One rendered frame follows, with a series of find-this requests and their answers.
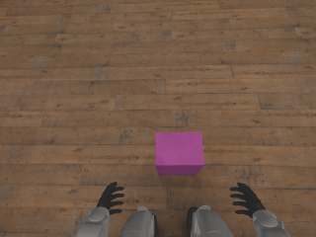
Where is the right robot forearm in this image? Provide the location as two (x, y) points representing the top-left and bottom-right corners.
(252, 209), (291, 237)

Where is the right robot thigh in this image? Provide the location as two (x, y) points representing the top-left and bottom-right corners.
(193, 209), (234, 237)

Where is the right robot foot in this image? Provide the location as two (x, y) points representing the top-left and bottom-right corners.
(187, 206), (198, 237)

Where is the left robot forearm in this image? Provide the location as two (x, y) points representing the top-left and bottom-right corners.
(74, 206), (110, 237)

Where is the carton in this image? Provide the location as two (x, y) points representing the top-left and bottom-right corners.
(155, 131), (204, 176)

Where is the right robot hand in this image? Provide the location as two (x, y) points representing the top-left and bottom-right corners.
(229, 182), (266, 218)

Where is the left robot hand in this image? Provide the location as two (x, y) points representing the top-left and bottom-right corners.
(96, 182), (124, 215)

